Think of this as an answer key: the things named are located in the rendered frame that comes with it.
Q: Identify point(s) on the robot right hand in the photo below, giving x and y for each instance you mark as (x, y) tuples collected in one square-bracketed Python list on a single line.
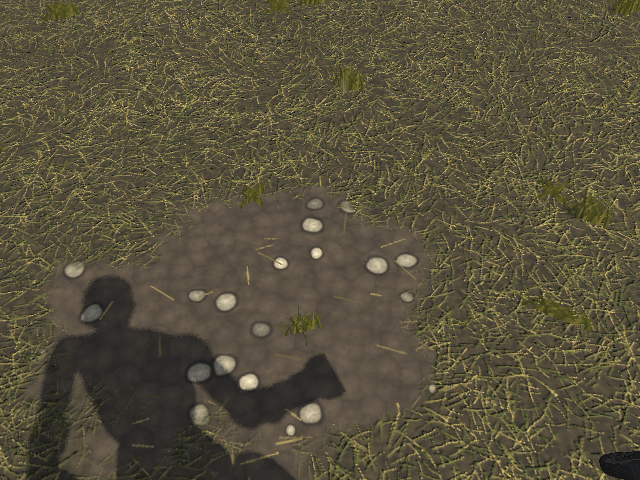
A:
[(622, 465)]

